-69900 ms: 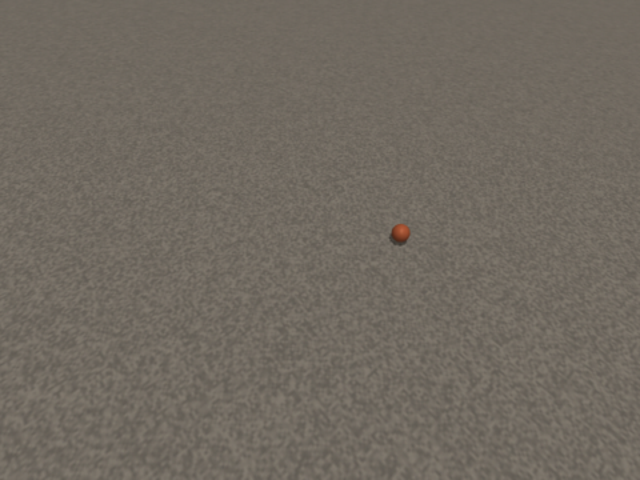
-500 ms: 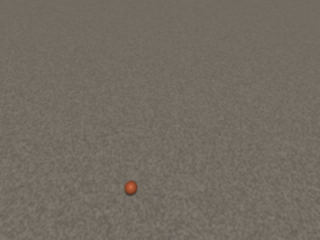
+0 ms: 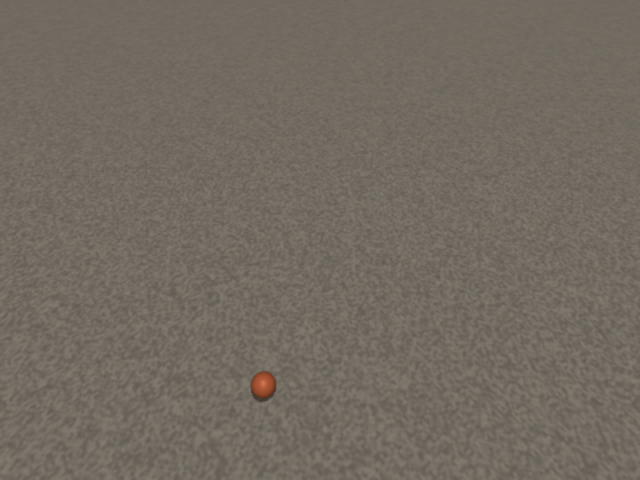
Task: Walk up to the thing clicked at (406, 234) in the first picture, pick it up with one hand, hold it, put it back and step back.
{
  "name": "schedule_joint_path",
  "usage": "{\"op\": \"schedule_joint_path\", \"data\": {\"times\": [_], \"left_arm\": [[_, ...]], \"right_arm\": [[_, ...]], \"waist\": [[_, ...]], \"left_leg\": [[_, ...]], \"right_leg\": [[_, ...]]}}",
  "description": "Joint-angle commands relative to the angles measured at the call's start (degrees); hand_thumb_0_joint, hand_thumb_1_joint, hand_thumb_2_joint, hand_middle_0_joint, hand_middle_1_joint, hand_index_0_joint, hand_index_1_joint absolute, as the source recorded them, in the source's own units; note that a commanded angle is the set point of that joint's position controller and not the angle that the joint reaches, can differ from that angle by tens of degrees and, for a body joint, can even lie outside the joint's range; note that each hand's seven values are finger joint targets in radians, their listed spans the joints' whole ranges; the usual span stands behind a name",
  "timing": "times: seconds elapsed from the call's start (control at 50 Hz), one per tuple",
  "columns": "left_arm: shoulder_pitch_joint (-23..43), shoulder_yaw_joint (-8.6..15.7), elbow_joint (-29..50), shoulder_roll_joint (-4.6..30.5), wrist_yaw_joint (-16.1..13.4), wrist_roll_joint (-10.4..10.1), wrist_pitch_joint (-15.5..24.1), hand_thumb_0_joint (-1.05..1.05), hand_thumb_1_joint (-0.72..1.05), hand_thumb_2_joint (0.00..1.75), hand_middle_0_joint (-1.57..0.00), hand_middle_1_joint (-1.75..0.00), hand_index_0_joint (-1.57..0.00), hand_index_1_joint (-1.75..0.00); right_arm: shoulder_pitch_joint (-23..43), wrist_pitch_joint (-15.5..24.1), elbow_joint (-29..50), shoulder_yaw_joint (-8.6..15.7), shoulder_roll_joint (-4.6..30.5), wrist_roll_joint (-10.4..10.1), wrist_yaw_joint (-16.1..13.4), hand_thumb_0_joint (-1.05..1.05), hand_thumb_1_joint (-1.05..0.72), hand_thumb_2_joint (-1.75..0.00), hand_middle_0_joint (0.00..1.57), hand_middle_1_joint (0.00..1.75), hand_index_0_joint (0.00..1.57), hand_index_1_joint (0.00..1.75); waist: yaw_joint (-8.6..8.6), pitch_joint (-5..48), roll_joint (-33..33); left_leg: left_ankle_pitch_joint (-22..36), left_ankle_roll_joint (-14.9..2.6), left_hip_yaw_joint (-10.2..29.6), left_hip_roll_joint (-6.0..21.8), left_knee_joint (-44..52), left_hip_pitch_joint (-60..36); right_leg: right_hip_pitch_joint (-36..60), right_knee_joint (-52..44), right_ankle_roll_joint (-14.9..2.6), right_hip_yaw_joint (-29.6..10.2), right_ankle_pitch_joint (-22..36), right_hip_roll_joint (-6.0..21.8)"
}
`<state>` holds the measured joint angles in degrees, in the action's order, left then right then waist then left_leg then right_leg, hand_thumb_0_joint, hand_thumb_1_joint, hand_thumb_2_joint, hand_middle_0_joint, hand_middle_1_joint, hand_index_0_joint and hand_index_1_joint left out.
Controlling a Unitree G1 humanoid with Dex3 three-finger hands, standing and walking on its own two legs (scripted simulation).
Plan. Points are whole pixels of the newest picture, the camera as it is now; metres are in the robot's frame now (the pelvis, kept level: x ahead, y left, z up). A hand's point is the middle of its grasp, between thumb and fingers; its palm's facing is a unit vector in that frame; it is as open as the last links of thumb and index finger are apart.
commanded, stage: stand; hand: left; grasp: from above
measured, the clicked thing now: (263, 384) +0.54 +0.19 -0.74
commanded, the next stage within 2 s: step back in 1.60 s
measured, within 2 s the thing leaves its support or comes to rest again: neither
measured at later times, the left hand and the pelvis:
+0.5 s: hand out of the picture +0.07 +0.22 -0.16, palm faces +0.01 -0.95 -0.33, open 7.4 cm; pelvis +0.01 -0.01 +0.00, yaw -1 degrees
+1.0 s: hand out of the picture +0.10 +0.22 -0.15, palm faces +0.00 -0.94 -0.33, open 7.4 cm; pelvis +0.02 -0.02 +0.00, yaw -1 degrees
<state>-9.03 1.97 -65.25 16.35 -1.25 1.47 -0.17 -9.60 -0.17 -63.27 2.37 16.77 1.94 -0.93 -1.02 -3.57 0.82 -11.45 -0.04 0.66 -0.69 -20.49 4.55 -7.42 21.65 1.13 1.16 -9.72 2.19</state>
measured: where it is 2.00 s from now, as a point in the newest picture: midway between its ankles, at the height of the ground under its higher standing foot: outside the picture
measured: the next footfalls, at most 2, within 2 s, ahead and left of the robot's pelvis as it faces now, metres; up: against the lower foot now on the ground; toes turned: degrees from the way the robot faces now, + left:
none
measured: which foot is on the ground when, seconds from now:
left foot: down 0.00-1.00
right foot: down 0.00-1.00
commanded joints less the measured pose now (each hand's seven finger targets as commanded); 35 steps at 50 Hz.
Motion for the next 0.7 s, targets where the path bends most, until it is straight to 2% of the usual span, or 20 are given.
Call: {"op": "schedule_joint_path", "data": {"times": [0.0,0.02,0.1,0.2,0.24,0.28,0.34,0.46,0.58,0.62,0.64,0.68], "left_arm": [[2.29,1.95,2.92,10.76,-0.84,0.09,1.22,0.0,0.9,0.9,-0.2,-0.3,-0.2,-0.3],[2.27,2.06,2.73,11.39,-0.82,0.09,1.22,0.0,0.9,0.9,-0.2,-0.3,-0.2,-0.3],[2.59,1.98,2.23,11.52,-0.7,-0.01,1.32,0.0,0.9,0.9,-0.2,-0.3,-0.2,-0.3],[2.91,1.86,1.92,11.79,-0.5,-0.33,1.36,0.0,0.9,0.9,-0.2,-0.3,-0.2,-0.3],[3.31,1.9,1.83,12.23,-0.44,-0.27,1.31,0.0,0.9,0.9,-0.2,-0.3,-0.2,-0.3],[3.68,1.94,1.78,12.14,-0.4,-0.41,1.33,0.0,0.9,0.9,-0.2,-0.3,-0.2,-0.3],[3.54,1.82,1.48,12.01,-0.35,-0.41,1.28,0.0,0.9,0.9,-0.2,-0.3,-0.2,-0.3],[4.47,1.9,1.59,12.5,-0.18,-0.58,1.43,0.0,0.9,0.9,-0.2,-0.3,-0.2,-0.3],[4.35,1.78,1.63,12.23,-0.25,-0.64,1.59,0.0,0.9,0.9,-0.2,-0.3,-0.2,-0.3],[4.94,1.75,1.79,12.17,-0.21,-0.67,1.56,0.0,0.9,0.9,-0.2,-0.3,-0.2,-0.3],[4.87,1.73,1.9,12.08,-0.25,-0.69,1.62,0.0,0.9,0.9,-0.2,-0.3,-0.2,-0.3],[4.93,1.81,1.86,12.57,-0.22,-0.64,1.55,0.0,0.9,0.9,-0.2,-0.3,-0.2,-0.3]], "right_arm": [[2.12,1.59,3.21,1.68,10.37,-0.29,-0.7,0.0,-0.9,-0.9,0.2,0.3,0.2,0.3],[2.01,1.55,2.93,1.52,10.05,-0.38,-0.61,0.0,-0.9,-0.9,0.2,0.3,0.2,0.3],[2.36,1.4,2.79,1.46,10.59,-0.43,-0.5,0.0,-0.9,-0.9,0.2,0.3,0.2,0.3],[1.86,1.56,2.29,1.18,11.04,-0.57,-0.54,0.0,-0.9,-0.9,0.2,0.3,0.2,0.3],[2.15,1.47,2.23,1.05,10.95,-0.53,-0.49,0.0,-0.9,-0.9,0.2,0.3,0.2,0.3],[1.97,1.5,1.97,0.96,11.21,-0.54,-0.61,0.0,-0.9,-0.9,0.2,0.3,0.2,0.3],[2.49,1.54,2.14,0.89,11.3,-0.64,-0.55,0.0,-0.9,-0.9,0.2,0.3,0.2,0.3],[1.71,1.67,1.46,0.58,11.56,-0.74,-0.59,0.0,-0.9,-0.9,0.2,0.3,0.2,0.3],[2.64,1.76,1.51,0.66,12.12,-0.85,-0.66,0.0,-0.9,-0.9,0.2,0.3,0.2,0.3],[2.73,1.69,1.36,0.46,11.96,-0.8,-0.64,0.0,-0.9,-0.9,0.2,0.3,0.2,0.3],[3.08,1.73,1.49,0.62,12.48,-0.75,-0.67,0.0,-0.9,-0.9,0.2,0.3,0.2,0.3],[3.05,1.65,1.26,0.48,12.04,-0.79,-0.63,0.0,-0.9,-0.9,0.2,0.3,0.2,0.3]], "waist": [[0.17,1.09,-0.09],[-0.02,-0.3,-0.96],[0.08,0.68,-1.85],[0.24,1.31,-0.69],[0.23,0.15,-1.61],[0.36,1.96,-0.31],[0.31,1.77,-1.12],[0.73,1.87,-0.77],[0.71,4.23,-1.11],[0.7,2.96,-1.14],[0.72,4.35,0.0],[0.63,3.77,-1.3]], "left_leg": [[0.35,-1.12,5.65,5.72,5.61,4.0],[-0.29,-0.88,5.73,5.68,6.01,4.59],[0.07,-1.13,5.45,5.88,5.24,3.55],[1.52,-0.94,5.02,6.22,5.31,2.63],[0.5,-0.89,5.03,5.98,5.4,3.63],[2.06,-0.99,4.91,6.51,5.31,2.26],[2.19,-0.88,4.85,6.44,5.69,2.54],[4.27,-0.64,4.47,6.72,5.53,2.21],[9.05,-0.56,4.16,7.28,4.65,-0.21],[7.6,-0.44,4.08,7.18,4.99,0.83],[8.76,-0.65,4.04,7.45,4.53,-0.09],[8.28,-0.45,4.07,7.44,5.03,0.0]], "right_leg": [[1.19,-5.16,-1.8,-5.64,0.05,4.42],[0.5,-5.28,-1.79,-5.67,-1.88,4.23],[0.32,-6.1,-1.86,-6.08,-2.4,4.52],[0.77,-6.01,-2.24,-6.62,-0.46,4.69],[0.13,-6.6,-2.04,-6.54,-2.78,4.41],[1.04,-5.8,-2.41,-6.75,1.05,4.73],[1.03,-5.95,-2.33,-6.46,-0.1,4.38],[1.31,-5.57,-2.35,-6.6,3.12,4.39],[2.68,-4.67,-2.43,-6.15,10.1,4.75],[1.98,-4.84,-2.27,-6.23,8.39,4.49],[2.81,-4.73,-2.39,-6.36,10.28,4.91],[2.32,-4.8,-2.35,-6.2,9.3,4.69]]}}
